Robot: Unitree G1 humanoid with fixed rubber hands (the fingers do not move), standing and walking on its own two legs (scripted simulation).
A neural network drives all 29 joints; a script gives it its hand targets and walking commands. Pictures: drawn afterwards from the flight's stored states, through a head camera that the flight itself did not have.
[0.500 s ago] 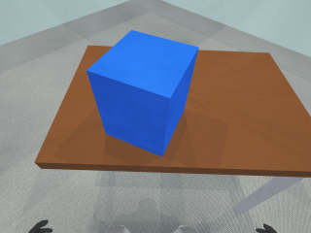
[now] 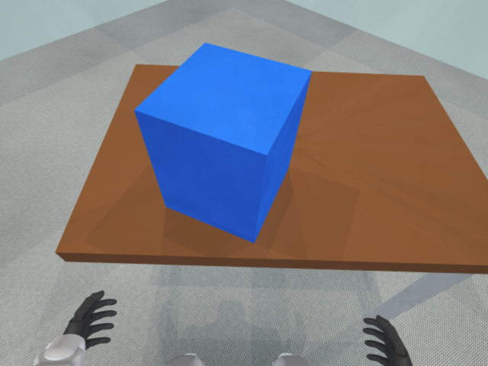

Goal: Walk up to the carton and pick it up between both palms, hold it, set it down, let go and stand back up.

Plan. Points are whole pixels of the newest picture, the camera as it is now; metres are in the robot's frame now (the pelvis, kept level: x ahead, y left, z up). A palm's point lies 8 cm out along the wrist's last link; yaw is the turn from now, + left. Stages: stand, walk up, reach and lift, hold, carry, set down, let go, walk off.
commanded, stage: reach and lift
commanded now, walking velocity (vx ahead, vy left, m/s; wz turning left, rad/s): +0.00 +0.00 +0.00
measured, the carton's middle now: (230, 146) +0.48 +0.04 +0.07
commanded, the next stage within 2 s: none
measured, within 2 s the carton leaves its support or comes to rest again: neither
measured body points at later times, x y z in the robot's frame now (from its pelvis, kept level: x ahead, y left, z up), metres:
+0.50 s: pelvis -0.01 +0.01 +0.01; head +0.02 +0.02 +0.46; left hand +0.19 +0.30 -0.03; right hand +0.17 -0.20 -0.03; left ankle +0.03 +0.13 -0.71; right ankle +0.04 -0.13 -0.71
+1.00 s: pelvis -0.01 +0.01 +0.02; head +0.01 +0.03 +0.47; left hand +0.23 +0.30 +0.05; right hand +0.18 -0.17 +0.03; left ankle +0.03 +0.13 -0.71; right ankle +0.04 -0.13 -0.71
